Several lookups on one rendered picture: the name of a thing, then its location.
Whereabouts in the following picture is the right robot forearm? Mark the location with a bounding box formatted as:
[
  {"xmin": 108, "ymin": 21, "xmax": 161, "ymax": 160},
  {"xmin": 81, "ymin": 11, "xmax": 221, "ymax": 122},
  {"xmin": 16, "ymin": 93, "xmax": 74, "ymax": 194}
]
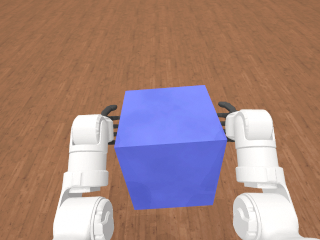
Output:
[{"xmin": 225, "ymin": 109, "xmax": 299, "ymax": 231}]

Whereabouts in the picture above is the robot left hand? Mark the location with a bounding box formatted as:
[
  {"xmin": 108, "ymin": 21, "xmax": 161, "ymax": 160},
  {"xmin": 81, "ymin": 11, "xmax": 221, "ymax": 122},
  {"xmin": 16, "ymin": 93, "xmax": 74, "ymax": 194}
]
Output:
[{"xmin": 101, "ymin": 105, "xmax": 121, "ymax": 145}]

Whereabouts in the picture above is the robot left upper arm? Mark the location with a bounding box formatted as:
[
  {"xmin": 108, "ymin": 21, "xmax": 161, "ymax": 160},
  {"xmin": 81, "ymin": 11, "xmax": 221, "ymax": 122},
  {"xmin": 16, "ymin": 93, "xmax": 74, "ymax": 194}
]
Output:
[{"xmin": 53, "ymin": 196, "xmax": 114, "ymax": 240}]

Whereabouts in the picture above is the carton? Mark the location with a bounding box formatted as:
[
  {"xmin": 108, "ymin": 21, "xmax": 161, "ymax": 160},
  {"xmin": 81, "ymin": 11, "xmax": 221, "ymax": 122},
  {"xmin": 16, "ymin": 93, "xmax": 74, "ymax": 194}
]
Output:
[{"xmin": 114, "ymin": 85, "xmax": 227, "ymax": 210}]

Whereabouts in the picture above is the robot right hand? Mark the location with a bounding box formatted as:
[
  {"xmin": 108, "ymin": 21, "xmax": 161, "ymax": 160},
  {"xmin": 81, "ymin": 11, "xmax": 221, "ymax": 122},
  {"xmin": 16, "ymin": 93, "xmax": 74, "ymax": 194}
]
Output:
[{"xmin": 216, "ymin": 101, "xmax": 238, "ymax": 142}]

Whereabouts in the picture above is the robot right upper arm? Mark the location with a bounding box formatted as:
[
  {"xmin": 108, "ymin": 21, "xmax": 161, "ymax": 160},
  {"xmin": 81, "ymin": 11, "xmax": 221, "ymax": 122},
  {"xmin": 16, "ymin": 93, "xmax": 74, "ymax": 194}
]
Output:
[{"xmin": 233, "ymin": 192, "xmax": 320, "ymax": 240}]

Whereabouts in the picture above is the left robot forearm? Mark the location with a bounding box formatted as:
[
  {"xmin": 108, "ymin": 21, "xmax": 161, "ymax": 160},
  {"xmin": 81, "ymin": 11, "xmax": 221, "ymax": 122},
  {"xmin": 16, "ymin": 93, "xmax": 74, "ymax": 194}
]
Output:
[{"xmin": 53, "ymin": 114, "xmax": 114, "ymax": 236}]

